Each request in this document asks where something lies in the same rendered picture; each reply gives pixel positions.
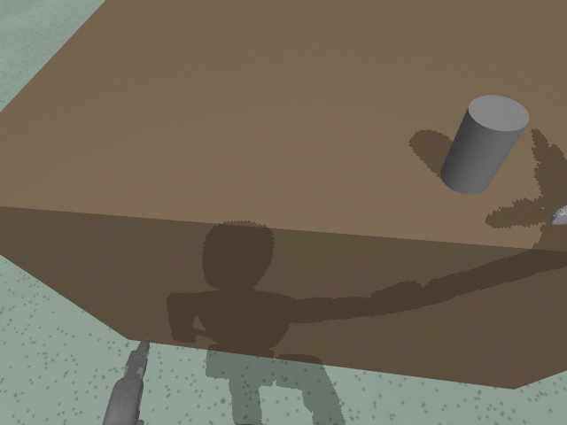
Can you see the right robot hand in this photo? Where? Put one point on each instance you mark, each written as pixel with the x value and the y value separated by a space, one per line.
pixel 559 217

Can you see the can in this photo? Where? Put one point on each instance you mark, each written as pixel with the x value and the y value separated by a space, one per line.
pixel 489 130

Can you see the left robot hand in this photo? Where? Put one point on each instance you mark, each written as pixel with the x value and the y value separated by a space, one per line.
pixel 124 403

